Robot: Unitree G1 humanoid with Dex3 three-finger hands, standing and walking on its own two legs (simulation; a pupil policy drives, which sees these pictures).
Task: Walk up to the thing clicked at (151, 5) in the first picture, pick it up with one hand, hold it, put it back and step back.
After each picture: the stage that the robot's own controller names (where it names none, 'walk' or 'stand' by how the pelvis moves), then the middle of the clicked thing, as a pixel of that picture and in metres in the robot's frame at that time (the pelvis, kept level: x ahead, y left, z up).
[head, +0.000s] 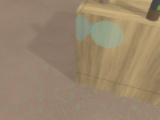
stand; out of the picture +0.83 -0.40 +0.13
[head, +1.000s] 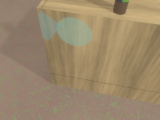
rise first; out of the picture +0.80 -0.16 +0.16
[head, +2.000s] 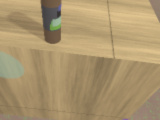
rise first; (51, 12) +0.54 +0.15 +0.16
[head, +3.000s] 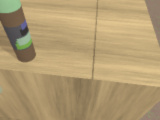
stand; (17, 30) +0.45 +0.24 +0.15
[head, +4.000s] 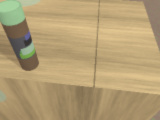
stand; (21, 40) +0.44 +0.22 +0.14
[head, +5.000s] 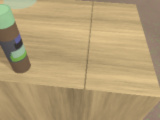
stand; (11, 43) +0.43 +0.26 +0.13
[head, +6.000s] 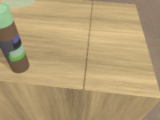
stand; (10, 43) +0.43 +0.26 +0.13
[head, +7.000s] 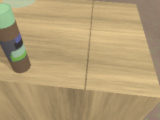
stand; (11, 43) +0.43 +0.26 +0.13
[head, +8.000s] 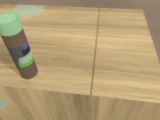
rise first; (19, 50) +0.41 +0.25 +0.13
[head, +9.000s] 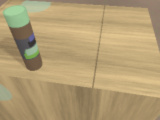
go down; (26, 42) +0.45 +0.25 +0.13
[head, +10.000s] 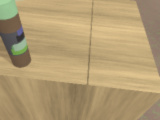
go down; (13, 35) +0.45 +0.23 +0.14
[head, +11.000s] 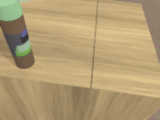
go down; (17, 37) +0.44 +0.23 +0.14
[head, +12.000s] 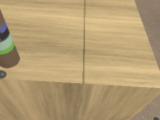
close in; out of the picture +0.42 +0.25 +0.16
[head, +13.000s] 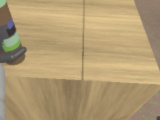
lift; (2, 30) +0.43 +0.24 +0.17
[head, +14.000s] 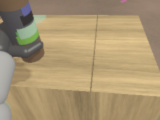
lift; (18, 18) +0.33 +0.16 +0.33
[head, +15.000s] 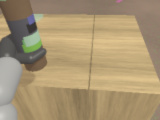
hold; (24, 29) +0.35 +0.17 +0.28
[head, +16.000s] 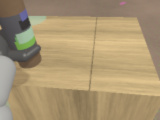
hold; (16, 25) +0.34 +0.18 +0.31
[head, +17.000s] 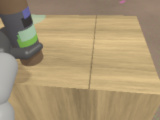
crouch; (18, 22) +0.34 +0.18 +0.31
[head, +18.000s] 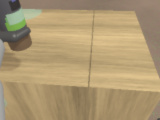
crouch; (6, 6) +0.40 +0.21 +0.32
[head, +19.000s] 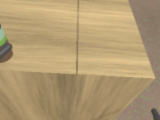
lower; out of the picture +0.45 +0.26 +0.16
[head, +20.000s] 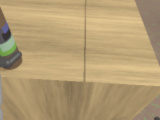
lower; out of the picture +0.41 +0.25 +0.17
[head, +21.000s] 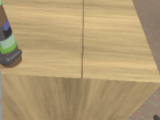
lower; out of the picture +0.43 +0.25 +0.17
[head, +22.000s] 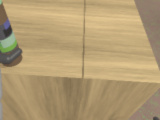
lower; out of the picture +0.43 +0.25 +0.17
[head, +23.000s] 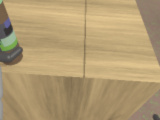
rest; out of the picture +0.43 +0.24 +0.17
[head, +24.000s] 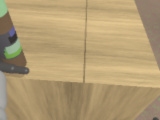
withdraw; (4, 37) +0.41 +0.24 +0.17
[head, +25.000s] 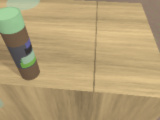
sink last; (20, 48) +0.40 +0.22 +0.15
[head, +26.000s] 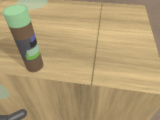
stand; (26, 42) +0.43 +0.24 +0.14
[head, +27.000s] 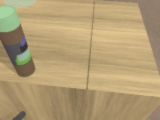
stand; (16, 46) +0.41 +0.24 +0.13
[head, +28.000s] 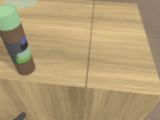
stand; (17, 45) +0.42 +0.24 +0.13
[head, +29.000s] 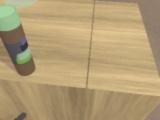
stand; (17, 45) +0.41 +0.24 +0.13
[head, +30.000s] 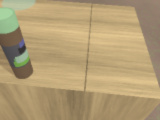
walk; (14, 48) +0.41 +0.24 +0.14
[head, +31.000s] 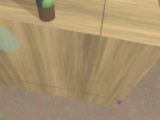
walk; out of the picture +0.63 +0.17 +0.15
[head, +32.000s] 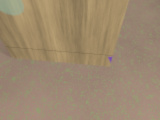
walk; out of the picture +0.99 +0.28 +0.16
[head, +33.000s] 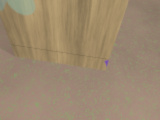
stand; out of the picture +1.14 +0.20 +0.15
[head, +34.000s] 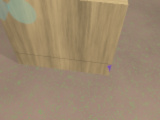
stand; out of the picture +1.11 +0.21 +0.13
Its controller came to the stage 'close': yes
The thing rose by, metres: 0.20
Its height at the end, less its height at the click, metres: +0.00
